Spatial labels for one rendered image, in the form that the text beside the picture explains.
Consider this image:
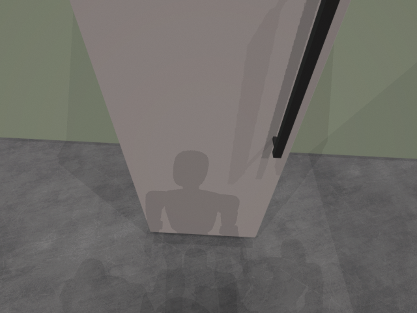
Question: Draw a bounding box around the fridge door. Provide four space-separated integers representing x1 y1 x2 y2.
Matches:
70 0 351 237

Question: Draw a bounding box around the handle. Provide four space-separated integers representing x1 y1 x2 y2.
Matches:
272 0 340 158

